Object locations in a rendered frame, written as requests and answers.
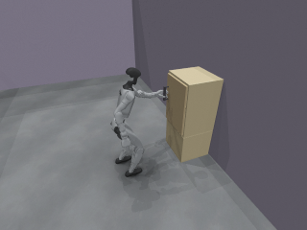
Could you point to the humanoid robot head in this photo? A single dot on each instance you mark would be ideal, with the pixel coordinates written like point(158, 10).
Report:
point(134, 73)

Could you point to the right robot hand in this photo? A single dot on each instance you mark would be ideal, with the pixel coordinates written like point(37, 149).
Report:
point(126, 143)

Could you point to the robot left forearm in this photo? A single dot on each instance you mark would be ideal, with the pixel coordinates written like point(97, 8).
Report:
point(149, 95)

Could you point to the handle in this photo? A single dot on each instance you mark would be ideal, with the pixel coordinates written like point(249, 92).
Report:
point(164, 92)

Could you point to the cupboard door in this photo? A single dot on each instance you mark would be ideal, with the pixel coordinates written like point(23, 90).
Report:
point(176, 103)

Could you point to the robot right forearm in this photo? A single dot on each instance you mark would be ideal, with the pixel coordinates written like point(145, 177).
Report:
point(120, 123)

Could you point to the left robot hand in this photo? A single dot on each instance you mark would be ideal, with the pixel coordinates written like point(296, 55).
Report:
point(159, 94)

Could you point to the robot right upper arm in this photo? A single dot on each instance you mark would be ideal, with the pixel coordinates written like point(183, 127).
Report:
point(128, 98)

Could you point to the right robot shin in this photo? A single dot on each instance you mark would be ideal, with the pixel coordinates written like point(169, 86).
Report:
point(135, 159)

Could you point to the robot left upper arm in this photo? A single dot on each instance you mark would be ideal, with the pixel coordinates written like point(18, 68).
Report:
point(138, 93)

